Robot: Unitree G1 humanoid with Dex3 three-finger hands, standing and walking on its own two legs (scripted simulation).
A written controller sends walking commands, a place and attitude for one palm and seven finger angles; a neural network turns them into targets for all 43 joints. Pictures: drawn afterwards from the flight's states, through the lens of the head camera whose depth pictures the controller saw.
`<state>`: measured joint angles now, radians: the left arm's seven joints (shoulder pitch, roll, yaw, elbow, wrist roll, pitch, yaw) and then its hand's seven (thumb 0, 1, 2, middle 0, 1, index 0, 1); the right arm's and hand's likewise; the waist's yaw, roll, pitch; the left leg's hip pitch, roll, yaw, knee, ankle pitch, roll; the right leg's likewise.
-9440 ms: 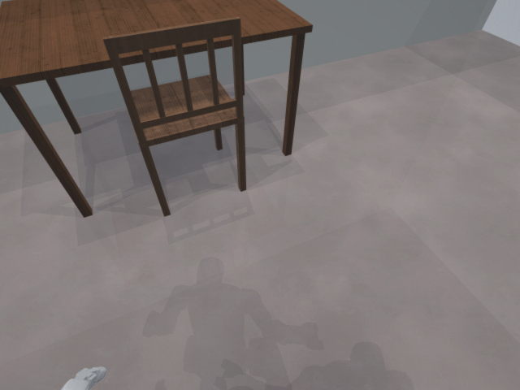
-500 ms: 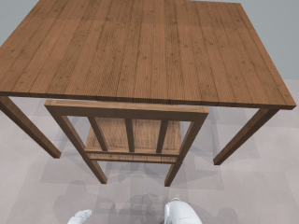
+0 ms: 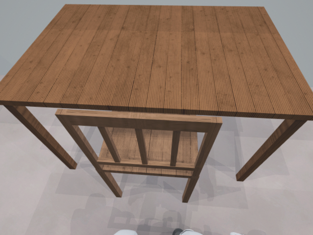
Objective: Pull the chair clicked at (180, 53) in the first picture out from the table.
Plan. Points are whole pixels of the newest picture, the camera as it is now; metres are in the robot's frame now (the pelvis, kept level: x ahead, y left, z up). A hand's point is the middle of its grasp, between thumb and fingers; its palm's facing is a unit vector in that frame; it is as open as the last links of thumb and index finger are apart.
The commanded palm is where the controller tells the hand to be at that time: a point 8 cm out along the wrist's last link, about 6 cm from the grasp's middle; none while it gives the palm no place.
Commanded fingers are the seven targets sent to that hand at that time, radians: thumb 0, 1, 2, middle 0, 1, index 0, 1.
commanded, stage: come to a stop and stand still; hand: left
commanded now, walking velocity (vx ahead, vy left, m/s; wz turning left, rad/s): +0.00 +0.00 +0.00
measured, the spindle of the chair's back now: (142, 147) +0.38 +0.09 -0.09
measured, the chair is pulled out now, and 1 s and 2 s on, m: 0.00 0.00 0.00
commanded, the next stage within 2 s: look again from close up in 1.26 s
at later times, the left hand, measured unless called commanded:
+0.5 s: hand out of the picture -0.02 +0.24 -0.16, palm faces -0.04 -0.96 -0.28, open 7.4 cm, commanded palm none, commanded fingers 0.00 0.90 0.90 -0.20 -0.30 -0.20 -0.30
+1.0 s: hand out of the picture +0.01 +0.24 -0.16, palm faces -0.01 -0.97 -0.25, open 7.2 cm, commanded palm none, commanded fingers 0.00 0.90 0.90 -0.20 -0.30 -0.20 -0.30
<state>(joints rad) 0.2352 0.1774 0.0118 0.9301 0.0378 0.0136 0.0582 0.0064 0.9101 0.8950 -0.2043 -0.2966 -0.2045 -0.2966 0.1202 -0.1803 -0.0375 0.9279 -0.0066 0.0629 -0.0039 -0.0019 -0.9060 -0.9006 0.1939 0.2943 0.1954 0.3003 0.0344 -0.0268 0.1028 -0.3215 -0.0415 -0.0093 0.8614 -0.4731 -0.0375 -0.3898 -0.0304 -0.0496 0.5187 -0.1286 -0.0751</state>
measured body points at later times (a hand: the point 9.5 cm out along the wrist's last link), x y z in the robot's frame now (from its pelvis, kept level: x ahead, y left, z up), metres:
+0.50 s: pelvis -0.05 +0.05 +0.00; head -0.04 +0.02 +0.45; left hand -0.02 +0.29 -0.14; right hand -0.04 -0.17 -0.17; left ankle -0.06 +0.13 -0.74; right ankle +0.01 -0.05 -0.74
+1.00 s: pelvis -0.01 +0.06 +0.00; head -0.01 +0.04 +0.45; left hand +0.01 +0.29 -0.14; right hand -0.04 -0.15 -0.17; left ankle -0.06 +0.13 -0.73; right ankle +0.01 -0.05 -0.73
